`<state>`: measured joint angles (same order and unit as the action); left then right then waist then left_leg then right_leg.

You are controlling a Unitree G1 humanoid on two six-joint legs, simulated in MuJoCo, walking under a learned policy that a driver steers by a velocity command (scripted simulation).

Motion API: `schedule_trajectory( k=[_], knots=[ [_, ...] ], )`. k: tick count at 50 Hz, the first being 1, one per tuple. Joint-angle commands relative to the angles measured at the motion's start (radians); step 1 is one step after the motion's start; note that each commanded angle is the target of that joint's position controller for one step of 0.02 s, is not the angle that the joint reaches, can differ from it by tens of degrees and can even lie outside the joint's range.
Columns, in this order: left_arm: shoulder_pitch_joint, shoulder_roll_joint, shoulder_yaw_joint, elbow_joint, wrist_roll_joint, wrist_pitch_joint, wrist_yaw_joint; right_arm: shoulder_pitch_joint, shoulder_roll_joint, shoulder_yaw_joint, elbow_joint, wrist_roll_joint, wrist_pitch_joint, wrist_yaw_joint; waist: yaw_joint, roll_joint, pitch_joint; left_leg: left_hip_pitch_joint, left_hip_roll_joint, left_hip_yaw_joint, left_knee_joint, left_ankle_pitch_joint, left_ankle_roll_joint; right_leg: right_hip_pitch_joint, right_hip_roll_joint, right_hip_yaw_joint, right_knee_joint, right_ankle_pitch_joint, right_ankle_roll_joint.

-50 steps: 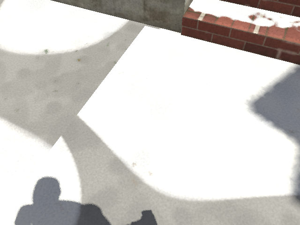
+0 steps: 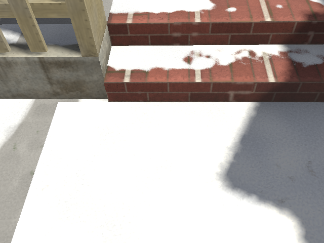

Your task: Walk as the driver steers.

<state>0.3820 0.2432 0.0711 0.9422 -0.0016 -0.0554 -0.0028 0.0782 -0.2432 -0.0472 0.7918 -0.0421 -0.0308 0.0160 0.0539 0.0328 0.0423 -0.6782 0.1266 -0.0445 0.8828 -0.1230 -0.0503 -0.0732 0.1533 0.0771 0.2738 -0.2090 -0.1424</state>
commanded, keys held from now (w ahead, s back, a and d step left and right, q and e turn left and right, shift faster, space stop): w+e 0.08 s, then w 0.92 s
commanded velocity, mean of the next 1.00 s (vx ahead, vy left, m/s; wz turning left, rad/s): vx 0.50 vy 0.00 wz -0.18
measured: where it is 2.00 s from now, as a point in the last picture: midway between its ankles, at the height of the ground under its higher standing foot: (197, 145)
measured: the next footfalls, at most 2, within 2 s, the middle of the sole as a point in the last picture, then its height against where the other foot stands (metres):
left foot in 0.22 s outside the picture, level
right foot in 0.76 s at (213, 225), level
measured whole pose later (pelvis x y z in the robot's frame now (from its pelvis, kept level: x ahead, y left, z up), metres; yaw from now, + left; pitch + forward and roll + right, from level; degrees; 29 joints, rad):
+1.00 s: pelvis +0.53 -0.05 +0.00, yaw -9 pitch +0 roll +0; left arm 0.35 0.23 0.04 0.94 0.01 -0.09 -0.01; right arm 0.24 -0.27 -0.05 0.87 -0.03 -0.03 0.03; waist 0.01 0.04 0.02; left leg -0.55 0.09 0.00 1.01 -0.22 0.03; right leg -0.11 0.07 -0.08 0.26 -0.16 -0.09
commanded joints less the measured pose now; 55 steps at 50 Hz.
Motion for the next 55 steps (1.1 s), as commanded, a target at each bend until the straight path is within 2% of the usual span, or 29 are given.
schedule_trajectory(
  k=[1,6,8,10,11,12,13,14,15,16,17,19,21,24,27,30,33,35,36,37,38,39,40,41,42,44,47,51,55],
  knots=[
    [0.086,0.149,0.029,-0.045,0.002,-0.007,0.006,-0.101,-0.068,-0.007,-0.093,0.004,-0.007,0.005,0.021,-0.090,-0.005,-0.047,-0.053,0.046,-0.088,0.086,-0.003,0.052,-0.248,0.216,-0.043,0.438,-0.079],
    [0.128,0.159,0.028,-0.052,0.017,-0.005,0.020,-0.209,-0.076,0.009,-0.153,0.013,-0.025,0.012,0.049,-0.110,0.009,-0.014,-0.097,0.052,-0.262,0.088,0.034,0.155,-0.279,0.257,0.016,0.524,-0.079],
    [0.090,0.165,0.026,-0.060,0.018,-0.011,0.027,-0.134,-0.092,0.006,-0.141,0.014,-0.036,0.010,0.003,-0.121,-0.001,0.148,-0.117,0.054,-0.346,0.065,0.071,0.126,-0.291,0.248,0.048,0.608,-0.042],
    [0.053,0.185,0.027,-0.062,0.019,-0.021,0.019,0.086,-0.135,-0.015,-0.072,0.016,-0.048,-0.008,-0.096,-0.102,-0.097,0.433,-0.170,0.083,-0.409,0.027,0.116,0.098,-0.251,0.202,0.258,0.825,-0.003],
    [0.046,0.172,0.023,-0.069,0.016,-0.028,0.012,0.232,-0.169,-0.027,-0.041,0.005,-0.060,-0.022,-0.164,-0.068,-0.187,0.653,-0.089,0.012,-0.422,0.023,0.149,-0.011,-0.204,0.169,0.461,0.687,0.014],
    [0.104,0.089,0.003,-0.101,-0.002,-0.033,0.006,0.361,-0.257,-0.044,-0.038,-0.017,-0.061,-0.036,-0.171,0.085,-0.336,0.893,0.167,-0.318,-0.430,-0.096,0.217,-0.206,-0.111,0.089,0.769,0.267,0.041],
    [0.221,0.092,0.006,-0.088,-0.016,-0.027,0.006,0.343,-0.288,-0.060,-0.011,-0.003,-0.044,-0.024,-0.098,0.294,-0.388,0.958,0.309,-0.738,-0.581,-0.095,0.331,-0.410,0.008,0.038,0.987,-0.307,0.060],
    [0.166,0.138,0.009,-0.070,0.020,-0.015,0.012,0.235,-0.196,-0.044,-0.039,0.016,-0.035,-0.014,-0.068,0.095,-0.213,0.810,0.274,-0.670,-0.607,-0.233,0.322,-0.495,-0.072,0.066,1.049,-0.239,0.054],
    [0.062,0.129,0.005,-0.086,0.030,-0.013,0.003,0.167,-0.123,-0.026,-0.049,0.023,-0.037,-0.010,-0.072,-0.013,-0.097,0.676,0.221,-0.505,-0.624,-0.221,0.303,-0.499,-0.107,0.059,1.011,-0.165,0.058],
    [0.017,0.110,0.000,-0.101,0.029,-0.012,-0.004,0.146,-0.094,-0.017,-0.039,0.015,-0.041,-0.009,-0.057,-0.029,-0.042,0.592,0.167,-0.391,-0.653,-0.142,0.272,-0.486,-0.137,0.049,0.950,-0.131,0.058],
    [-0.008,0.105,-0.001,-0.116,0.037,-0.005,-0.011,0.161,-0.091,-0.013,-0.019,0.016,-0.048,-0.011,-0.045,0.011,-0.024,0.550,0.129,-0.311,-0.668,-0.049,0.255,-0.470,-0.159,0.044,0.900,-0.121,0.064],
    [0.011,0.088,-0.008,-0.109,0.044,0.011,-0.021,0.203,-0.096,-0.012,0.013,0.023,-0.066,-0.007,-0.029,0.052,-0.040,0.525,0.094,-0.225,-0.685,0.092,0.247,-0.431,-0.163,0.022,0.860,-0.109,0.076],
    [-0.022,0.080,-0.012,-0.120,0.046,0.018,-0.027,0.240,-0.107,-0.015,0.035,0.033,-0.079,-0.002,-0.024,0.054,-0.039,0.539,0.089,-0.176,-0.711,0.147,0.261,-0.475,-0.179,-0.004,0.821,-0.079,0.088],
    [-0.164,0.069,-0.025,-0.167,0.046,0.018,-0.036,0.285,-0.109,-0.015,0.060,0.035,-0.076,-0.002,-0.048,0.045,0.001,0.556,0.072,-0.118,-0.764,0.143,0.265,-0.568,-0.227,-0.052,0.700,0.025,0.114],
    [-0.289,0.042,-0.044,-0.205,0.039,0.013,-0.042,0.328,-0.112,-0.015,0.082,0.038,-0.072,0.000,-0.077,0.045,0.016,0.557,0.036,-0.048,-0.766,0.204,0.243,-0.541,-0.232,-0.099,0.514,0.131,0.130],
    [-0.373,0.040,-0.053,-0.228,0.031,0.009,-0.041,0.376,-0.131,-0.019,0.102,0.035,-0.070,-0.001,-0.104,0.048,0.018,0.593,0.046,-0.024,-0.742,0.265,0.232,-0.487,-0.212,-0.130,0.384,0.173,0.125],
    [-0.413,0.059,-0.050,-0.247,0.031,0.004,-0.034,0.401,-0.143,-0.020,0.120,0.029,-0.062,-0.007,-0.108,0.053,0.023,0.666,0.087,-0.039,-0.696,0.329,0.225,-0.460,-0.196,-0.135,0.317,0.121,0.100],
    [-0.380,0.072,-0.043,-0.242,0.035,-0.002,-0.027,0.389,-0.155,-0.023,0.127,0.027,-0.056,-0.013,-0.081,0.055,0.011,0.703,0.104,-0.036,-0.621,0.456,0.212,-0.385,-0.169,-0.143,0.265,0.050,0.072],
    [-0.300,0.082,-0.036,-0.216,0.039,-0.008,-0.021,0.381,-0.160,-0.024,0.131,0.029,-0.053,-0.016,-0.043,0.048,-0.028,0.708,0.091,-0.016,-0.521,0.568,0.199,-0.278,-0.142,-0.152,0.216,0.037,0.054],
    [-0.155,0.107,-0.022,-0.164,0.050,-0.020,-0.012,0.381,-0.147,-0.019,0.134,0.032,-0.049,-0.016,0.016,0.010,-0.109,0.660,0.047,0.026,-0.347,0.589,0.179,-0.084,-0.130,-0.149,0.163,0.058,0.026],
    [0.026,0.174,-0.002,-0.128,0.071,-0.028,0.001,0.361,-0.116,-0.006,0.101,0.038,-0.051,-0.016,0.089,-0.069,-0.231,0.484,0.003,0.065,-0.084,0.347,0.156,0.165,-0.310,0.042,0.147,-0.031,-0.028],
    [0.083,0.280,0.027,-0.117,0.074,-0.021,0.007,0.461,-0.006,0.017,0.068,0.065,-0.052,-0.010,0.046,-0.308,-0.332,0.122,-0.172,0.135,0.266,-0.309,0.111,0.419,-0.591,0.504,0.056,-0.090,-0.158],
    [0.041,0.224,0.021,-0.118,0.028,-0.008,0.002,0.400,-0.132,-0.015,0.085,0.031,-0.043,-0.020,0.048,-0.162,-0.274,0.025,-0.146,0.018,0.354,-0.379,0.126,0.333,-0.565,0.568,0.000,-0.128,-0.156],
    [-0.052,0.168,0.005,-0.127,0.020,-0.008,-0.002,0.328,-0.128,-0.019,0.065,0.029,-0.045,-0.013,0.009,-0.121,-0.136,0.002,-0.098,-0.003,0.347,-0.291,0.135,0.210,-0.512,0.406,-0.012,-0.090,-0.129],
    [-0.102,0.118,-0.008,-0.128,0.023,-0.015,-0.007,0.296,-0.104,-0.013,0.060,0.033,-0.049,-0.006,-0.015,-0.093,-0.079,0.036,-0.067,-0.003,0.295,-0.227,0.132,0.100,-0.463,0.301,-0.048,0.012,-0.103],
    [-0.129,0.079,-0.019,-0.111,0.018,-0.028,-0.005,0.312,-0.082,-0.010,0.075,0.015,-0.027,0.004,-0.068,-0.120,-0.034,0.127,-0.035,0.010,0.218,-0.181,0.111,-0.026,-0.383,0.159,-0.096,0.133,-0.052],
    [-0.081,0.101,-0.013,-0.074,0.009,-0.049,-0.004,0.290,-0.063,-0.009,0.075,0.006,-0.004,0.019,-0.087,-0.099,-0.029,0.127,-0.032,0.035,0.183,-0.127,0.087,-0.048,-0.361,0.089,-0.136,0.244,-0.064],
    [-0.010,0.106,-0.011,-0.027,0.005,-0.049,-0.005,0.121,-0.064,-0.006,0.024,0.008,-0.001,0.024,-0.058,-0.084,0.022,0.007,-0.006,0.056,0.054,0.002,0.057,-0.011,-0.344,0.039,-0.186,0.241,-0.071],
    [0.045,0.113,-0.012,0.009,0.008,-0.049,-0.007,-0.013,-0.047,0.007,-0.014,0.015,-0.008,0.026,-0.024,-0.088,0.042,0.027,-0.025,0.089,-0.139,0.100,0.053,0.026,-0.326,-0.014,-0.177,0.319,-0.055]
  ],
)
Velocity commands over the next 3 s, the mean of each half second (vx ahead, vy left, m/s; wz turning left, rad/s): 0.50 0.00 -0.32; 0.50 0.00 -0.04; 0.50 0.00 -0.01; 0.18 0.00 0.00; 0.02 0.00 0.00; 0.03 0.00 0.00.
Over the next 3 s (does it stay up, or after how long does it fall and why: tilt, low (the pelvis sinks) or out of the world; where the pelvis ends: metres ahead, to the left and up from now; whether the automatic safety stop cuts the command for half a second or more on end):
stays up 0.96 -0.03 0.00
